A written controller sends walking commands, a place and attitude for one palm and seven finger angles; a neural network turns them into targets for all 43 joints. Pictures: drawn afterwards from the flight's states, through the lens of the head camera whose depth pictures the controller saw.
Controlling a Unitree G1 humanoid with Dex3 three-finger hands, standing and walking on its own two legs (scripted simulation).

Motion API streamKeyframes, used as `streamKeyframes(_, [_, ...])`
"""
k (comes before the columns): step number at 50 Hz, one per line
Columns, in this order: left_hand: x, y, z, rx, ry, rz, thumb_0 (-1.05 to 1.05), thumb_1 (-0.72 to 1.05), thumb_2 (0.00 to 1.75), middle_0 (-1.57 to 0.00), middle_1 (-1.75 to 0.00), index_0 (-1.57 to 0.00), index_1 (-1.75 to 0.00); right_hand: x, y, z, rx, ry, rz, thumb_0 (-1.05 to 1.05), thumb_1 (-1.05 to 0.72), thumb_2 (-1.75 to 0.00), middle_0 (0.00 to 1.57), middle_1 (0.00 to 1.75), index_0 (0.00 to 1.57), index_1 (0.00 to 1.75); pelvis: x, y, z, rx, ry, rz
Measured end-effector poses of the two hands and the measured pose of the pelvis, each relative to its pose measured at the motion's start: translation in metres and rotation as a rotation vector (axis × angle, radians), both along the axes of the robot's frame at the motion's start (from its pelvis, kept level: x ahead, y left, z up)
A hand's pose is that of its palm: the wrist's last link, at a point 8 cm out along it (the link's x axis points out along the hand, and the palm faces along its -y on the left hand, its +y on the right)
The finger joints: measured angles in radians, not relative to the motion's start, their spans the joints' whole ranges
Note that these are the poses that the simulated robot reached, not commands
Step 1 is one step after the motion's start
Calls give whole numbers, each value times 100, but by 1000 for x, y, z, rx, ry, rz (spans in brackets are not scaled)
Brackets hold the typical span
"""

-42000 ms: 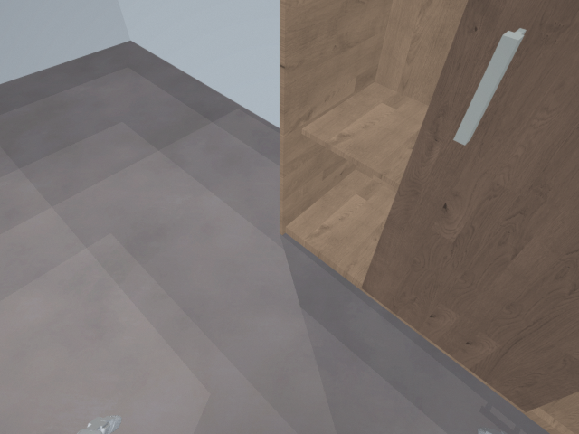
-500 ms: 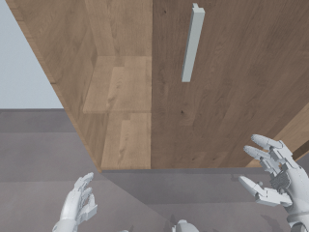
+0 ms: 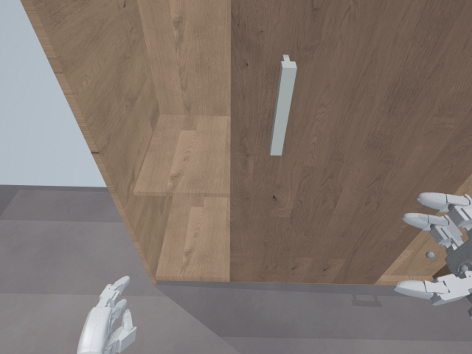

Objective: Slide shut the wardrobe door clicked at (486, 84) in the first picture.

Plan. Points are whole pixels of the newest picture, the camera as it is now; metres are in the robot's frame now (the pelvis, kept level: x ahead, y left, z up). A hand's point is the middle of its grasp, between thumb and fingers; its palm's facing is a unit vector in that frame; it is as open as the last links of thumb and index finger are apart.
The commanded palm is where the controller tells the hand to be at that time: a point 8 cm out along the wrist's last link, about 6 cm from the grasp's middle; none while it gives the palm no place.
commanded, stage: raise the hand with hooked fingers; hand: right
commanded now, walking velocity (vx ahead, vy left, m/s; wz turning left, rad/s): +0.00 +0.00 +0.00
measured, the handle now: (280, 107) +0.53 -0.06 +0.17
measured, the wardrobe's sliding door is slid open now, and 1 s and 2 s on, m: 0.32 0.32 0.32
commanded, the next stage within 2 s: move the hooked fingers beside the handle in 0.92 s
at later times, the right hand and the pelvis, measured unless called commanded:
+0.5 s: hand out of the picture +0.28 -0.28 +0.20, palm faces +0.08 +0.99 -0.11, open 14.0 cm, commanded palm +0.24 -0.32 +0.20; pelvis +0.00 +0.00 +0.02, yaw -1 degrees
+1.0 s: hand (435, 201) +0.29 -0.25 +0.19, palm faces +0.06 +0.99 -0.10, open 14.0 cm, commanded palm +0.25 -0.29 +0.20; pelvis +0.01 +0.03 +0.02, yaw +0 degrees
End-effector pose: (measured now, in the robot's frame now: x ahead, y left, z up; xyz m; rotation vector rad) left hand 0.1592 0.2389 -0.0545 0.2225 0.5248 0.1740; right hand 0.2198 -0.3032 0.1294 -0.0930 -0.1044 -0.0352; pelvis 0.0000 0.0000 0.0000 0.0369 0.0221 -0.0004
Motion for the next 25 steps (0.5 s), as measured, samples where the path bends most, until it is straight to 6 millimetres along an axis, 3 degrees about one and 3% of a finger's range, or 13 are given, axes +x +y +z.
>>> streamKeyframes(4, [11,-16,7,-31,-39,-37,1,90,90,-20,-30,-20,-30,3,-12,22,1,-34,-25,-1,37,-35,29,111,29,111,1,-4,4,0,-20,-3])
streamKeyframes(12, [16,-32,6,-57,-17,-80,1,90,90,-20,-30,-20,-30,10,-19,26,-1,79,-23,-1,47,-31,30,118,30,118,-3,-6,10,-7,-43,-9])
streamKeyframes(20, [10,-26,2,-51,27,-76,1,90,90,-20,-30,-20,-30,21,-30,72,-33,-59,-50,-2,49,-30,30,120,30,119,-1,-1,14,-11,-63,-12])
streamKeyframes(25, [6,-14,-1,-61,44,-49,1,90,90,-20,-30,-20,-30,36,-33,77,-16,21,-41,-1,50,-30,30,120,30,120,0,2,15,-15,-59,-12])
